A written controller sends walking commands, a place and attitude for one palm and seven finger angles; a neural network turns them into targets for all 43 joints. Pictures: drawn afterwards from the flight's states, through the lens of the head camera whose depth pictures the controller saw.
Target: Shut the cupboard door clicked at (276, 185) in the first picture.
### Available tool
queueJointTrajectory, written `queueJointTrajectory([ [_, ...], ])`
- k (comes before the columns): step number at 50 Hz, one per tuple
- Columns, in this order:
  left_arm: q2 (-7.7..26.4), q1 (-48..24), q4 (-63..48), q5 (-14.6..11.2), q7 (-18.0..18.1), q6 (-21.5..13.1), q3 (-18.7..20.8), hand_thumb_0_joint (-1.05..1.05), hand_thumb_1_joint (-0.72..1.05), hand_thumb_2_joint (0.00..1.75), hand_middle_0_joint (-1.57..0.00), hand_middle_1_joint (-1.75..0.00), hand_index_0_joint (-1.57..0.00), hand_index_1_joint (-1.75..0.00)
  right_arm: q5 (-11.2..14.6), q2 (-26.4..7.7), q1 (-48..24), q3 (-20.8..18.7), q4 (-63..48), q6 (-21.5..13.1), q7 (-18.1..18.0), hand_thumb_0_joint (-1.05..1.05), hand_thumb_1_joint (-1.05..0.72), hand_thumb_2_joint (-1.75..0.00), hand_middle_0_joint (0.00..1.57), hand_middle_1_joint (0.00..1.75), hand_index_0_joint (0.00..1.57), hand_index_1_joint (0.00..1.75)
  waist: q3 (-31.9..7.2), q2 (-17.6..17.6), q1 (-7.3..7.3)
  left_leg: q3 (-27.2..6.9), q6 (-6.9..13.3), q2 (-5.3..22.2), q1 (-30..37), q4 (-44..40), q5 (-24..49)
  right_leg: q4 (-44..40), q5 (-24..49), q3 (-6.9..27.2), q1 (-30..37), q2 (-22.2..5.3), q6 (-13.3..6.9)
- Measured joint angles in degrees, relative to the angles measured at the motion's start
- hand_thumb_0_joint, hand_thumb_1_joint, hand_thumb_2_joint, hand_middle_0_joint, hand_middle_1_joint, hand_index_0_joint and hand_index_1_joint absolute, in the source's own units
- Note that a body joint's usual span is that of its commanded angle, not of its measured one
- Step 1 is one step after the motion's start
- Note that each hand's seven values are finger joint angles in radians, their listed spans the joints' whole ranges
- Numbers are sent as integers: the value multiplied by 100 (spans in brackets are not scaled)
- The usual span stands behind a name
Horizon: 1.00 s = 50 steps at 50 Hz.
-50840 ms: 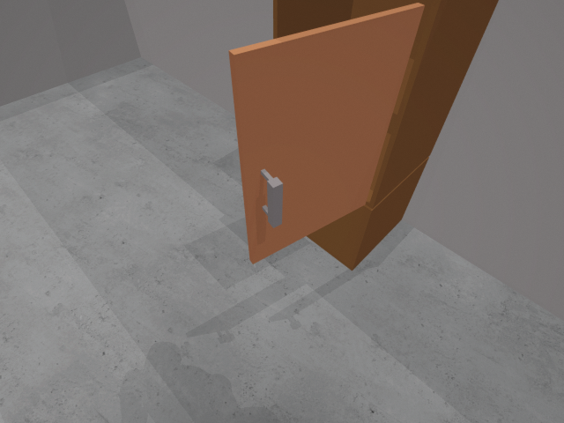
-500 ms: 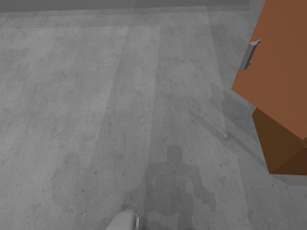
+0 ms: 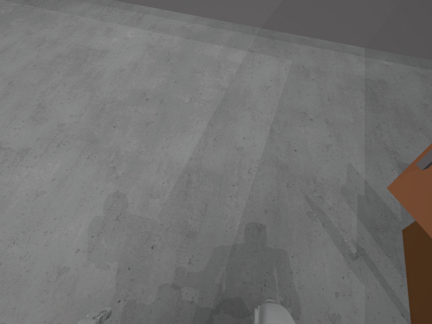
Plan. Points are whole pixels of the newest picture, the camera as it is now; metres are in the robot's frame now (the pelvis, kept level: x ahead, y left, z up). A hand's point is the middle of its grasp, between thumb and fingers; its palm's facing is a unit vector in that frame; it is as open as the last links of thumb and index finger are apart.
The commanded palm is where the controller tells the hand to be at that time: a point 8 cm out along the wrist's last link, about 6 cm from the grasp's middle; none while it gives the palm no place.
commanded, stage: walk to a spot facing it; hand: left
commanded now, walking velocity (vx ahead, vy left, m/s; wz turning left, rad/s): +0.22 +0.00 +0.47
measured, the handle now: out of the picture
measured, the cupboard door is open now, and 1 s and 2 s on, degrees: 40 40 40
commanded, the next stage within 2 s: turn to face it in 0.02 s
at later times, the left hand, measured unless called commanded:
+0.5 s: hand out of the picture +0.14 +0.13 -0.16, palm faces +0.06 -0.97 -0.23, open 7.2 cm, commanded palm none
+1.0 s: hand (145, 253) +0.29 +0.18 -0.16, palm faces -0.27 -0.94 -0.23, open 7.4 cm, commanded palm none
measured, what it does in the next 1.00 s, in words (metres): walks ahead, turning right: right foot, then left foot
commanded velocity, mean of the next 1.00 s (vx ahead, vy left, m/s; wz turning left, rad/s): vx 0.02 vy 0.00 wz -0.49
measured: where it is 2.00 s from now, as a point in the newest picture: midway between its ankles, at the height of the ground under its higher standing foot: outside the picture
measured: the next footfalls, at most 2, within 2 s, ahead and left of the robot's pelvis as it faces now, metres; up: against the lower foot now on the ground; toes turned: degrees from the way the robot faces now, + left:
right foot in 0.14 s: +0.18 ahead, -0.14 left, +0.00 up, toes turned -2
left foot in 0.66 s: +0.21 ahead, +0.07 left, +0.00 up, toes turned -6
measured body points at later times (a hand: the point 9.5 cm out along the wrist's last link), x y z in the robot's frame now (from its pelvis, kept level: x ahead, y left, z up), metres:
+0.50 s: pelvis +0.13 -0.05 +0.00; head +0.17 -0.07 +0.45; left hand +0.13 +0.18 -0.14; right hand +0.22 -0.28 -0.15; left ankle +0.13 +0.08 -0.69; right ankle +0.14 -0.14 -0.74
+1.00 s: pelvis +0.14 +0.00 +0.00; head +0.18 +0.01 +0.45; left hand +0.30 +0.23 -0.15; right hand +0.12 -0.26 -0.13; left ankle +0.17 +0.08 -0.74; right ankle +0.08 -0.15 -0.67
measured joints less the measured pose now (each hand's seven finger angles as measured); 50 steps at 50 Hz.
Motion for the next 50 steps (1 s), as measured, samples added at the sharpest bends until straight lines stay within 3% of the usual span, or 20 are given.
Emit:
queueJointTrajectory([
  [4,-41,-236,-103,-19,-14,-33,-39,1,91,89,-20,-30,-19,-29,-17,8,263,-41,153,7,-1,1,-90,-90,20,30,20,30,-4,78,-157,-131,-127,21,188,-10,-216,-1001,84,-95,245,172,-8],
  [7,-71,-302,-202,-30,-23,-161,-89,1,91,89,-20,-30,-20,-29,11,-28,464,-85,247,38,-6,1,-90,-90,20,30,20,30,-18,155,-241,-276,-259,42,144,478,-664,-1917,378,-213,803,380,-130],
  [10,-245,-369,-185,-18,61,-340,-177,1,91,89,-20,-30,-20,-29,63,-146,392,-160,381,119,-36,1,-90,-90,20,30,20,30,138,365,-232,-305,-154,54,-575,2495,-1393,-1656,209,-455,944,428,-628],
  [12,-364,-263,-110,-29,127,-344,-222,1,91,89,-20,-30,-20,-29,45,-198,285,-188,428,145,-61,1,-91,-90,20,30,20,30,158,378,-160,-136,-145,59,-1051,3537,-1276,-1820,84,-515,1178,419,-720],
  [14,-464,-86,42,-43,185,-313,-239,1,91,89,-20,-30,-20,-29,24,-220,129,-190,421,152,-72,1,-91,-90,20,30,20,30,121,349,-95,56,-200,183,-1378,3825,-918,-2169,185,-502,1404,455,-723],
  [20,-464,412,493,-65,276,-301,-145,-1,95,89,-20,-30,-20,-30,27,-76,-432,-119,207,156,-95,1,-91,-90,19,30,19,30,37,225,90,223,-460,478,-1625,2795,-556,-2878,420,-295,1740,697,-818],
  [27,-504,806,753,-27,238,-83,-93,0,93,89,-20,-30,-20,-29,91,102,-1041,-78,-20,243,-139,1,-91,-90,19,30,20,30,12,198,336,180,-572,341,-1626,2434,-645,-2909,395,115,1814,970,-765],
  [31,-464,880,755,-27,226,35,-13,1,92,89,-20,-30,-20,-29,128,195,-1211,-45,-157,219,-152,1,-91,-90,20,30,20,30,-16,58,436,157,-520,225,-1277,1561,-447,-2624,251,363,1714,1042,-646],
  [32,-445,897,745,-42,222,67,8,1,92,89,-20,-30,-20,-29,133,208,-1212,-29,-195,181,-157,1,-91,-90,20,30,20,30,-43,31,435,164,-502,235,-1086,1123,-200,-2483,179,422,1654,1074,-602],
  [33,-428,912,727,-66,216,103,25,1,91,89,-20,-30,-20,-29,122,202,-1186,-11,-242,126,-165,1,-91,-90,20,30,20,30,-89,40,414,162,-351,284,-937,761,52,-2288,79,457,1556,1130,-556],
  [36,-285,711,690,-73,159,230,85,1,91,89,-20,-30,-20,-29,43,245,-1113,48,-305,84,-207,1,-91,-90,20,30,20,30,-4,-123,414,396,14,281,-842,829,33,-777,-1123,417,1046,1057,-405],
  [39,-124,528,558,-14,63,277,177,1,91,89,-20,-30,-20,-29,5,232,-951,103,-328,118,-252,1,-90,-90,20,30,20,30,15,-153,390,587,51,383,-647,575,83,657,-1133,264,550,934,-244],
  [41,-16,421,449,-11,24,295,222,1,91,89,-20,-30,-20,-29,-2,196,-854,108,-312,136,-264,1,-90,-90,20,30,20,30,26,-138,365,703,53,456,-553,417,153,1124,-963,206,381,815,-151],
  [45,164,263,294,-17,-2,339,264,1,91,89,-20,-30,-19,-29,3,105,-666,58,-248,125,-264,1,-90,-90,20,30,20,30,23,-82,275,975,46,610,-444,267,188,1182,-738,160,349,600,-33],
  [50,251,43,195,-11,-27,406,238,1,91,89,-19,-30,-19,-29,-18,-45,-415,-35,-156,116,-232,1,-90,-90,20,30,20,30,44,40,102,1321,-12,811,-412,320,108,418,-795,5,639,423,-29],
])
